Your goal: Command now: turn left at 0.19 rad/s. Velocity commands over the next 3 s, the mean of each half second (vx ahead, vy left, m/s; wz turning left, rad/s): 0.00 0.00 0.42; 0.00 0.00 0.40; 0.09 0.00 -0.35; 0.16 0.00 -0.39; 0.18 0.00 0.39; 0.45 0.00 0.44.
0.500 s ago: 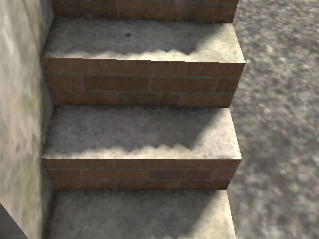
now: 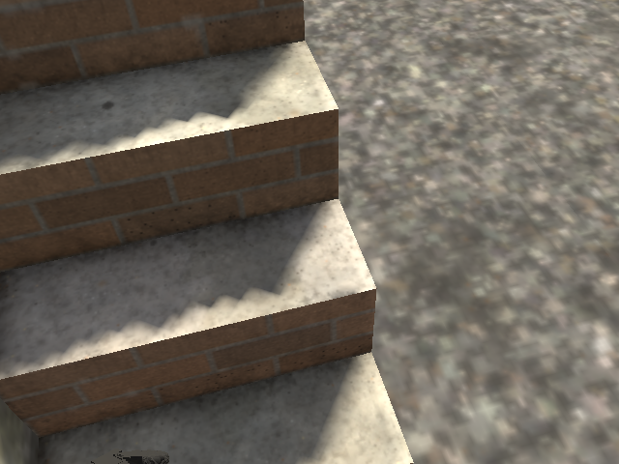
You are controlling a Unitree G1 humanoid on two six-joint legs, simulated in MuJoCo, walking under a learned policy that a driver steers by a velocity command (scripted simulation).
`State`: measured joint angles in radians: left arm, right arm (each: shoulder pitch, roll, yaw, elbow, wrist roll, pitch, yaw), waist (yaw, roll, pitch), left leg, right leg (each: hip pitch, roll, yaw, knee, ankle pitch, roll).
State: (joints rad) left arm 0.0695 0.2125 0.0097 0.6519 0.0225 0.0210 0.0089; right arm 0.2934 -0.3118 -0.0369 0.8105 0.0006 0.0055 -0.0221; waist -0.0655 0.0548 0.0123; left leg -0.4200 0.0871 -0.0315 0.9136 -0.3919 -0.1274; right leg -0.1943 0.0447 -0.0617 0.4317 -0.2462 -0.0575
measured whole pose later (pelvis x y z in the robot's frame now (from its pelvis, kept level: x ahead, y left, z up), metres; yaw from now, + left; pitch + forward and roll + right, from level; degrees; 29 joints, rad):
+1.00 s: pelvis -0.02 +0.00 +0.00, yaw +28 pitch +1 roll -1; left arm 0.13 0.25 0.02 0.73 0.03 -0.03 0.00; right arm 0.17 -0.33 -0.03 0.67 -0.03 0.03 -0.07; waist -0.01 0.04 0.04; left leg -0.41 -0.02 -0.14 0.87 -0.47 -0.10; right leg -0.24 0.05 0.02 0.42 -0.20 -0.03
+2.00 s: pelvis +0.07 -0.05 -0.01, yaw +2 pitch +0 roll +0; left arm 0.25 0.25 0.00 0.73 0.03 0.00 0.03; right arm 0.22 -0.23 0.00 0.80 -0.03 0.02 -0.03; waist 0.00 0.00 0.04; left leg -0.30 -0.03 0.00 0.50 -0.20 0.03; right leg -0.14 0.13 0.08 0.50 -0.35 -0.09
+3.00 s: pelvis +0.21 -0.02 +0.00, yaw +30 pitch +3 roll -1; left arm 0.15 0.20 -0.03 0.56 -0.03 -0.04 0.01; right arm 0.41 -0.23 0.00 0.81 -0.02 -0.03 -0.04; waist -0.01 -0.04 -0.02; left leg -0.16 -0.03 -0.04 0.41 -0.29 0.05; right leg -1.14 0.02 0.04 2.21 -0.51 0.03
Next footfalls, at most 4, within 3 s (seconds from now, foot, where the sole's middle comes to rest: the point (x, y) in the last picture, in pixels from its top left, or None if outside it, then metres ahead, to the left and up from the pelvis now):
0.30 left None -0.02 0.13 -0.78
0.84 right None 0.07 -0.07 -0.78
1.14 left None -0.07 0.14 -0.78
1.54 right None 0.05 -0.11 -0.78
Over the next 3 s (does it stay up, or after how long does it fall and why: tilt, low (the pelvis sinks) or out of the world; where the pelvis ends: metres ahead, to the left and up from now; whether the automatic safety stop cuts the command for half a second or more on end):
stays up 0.21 -0.02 0.00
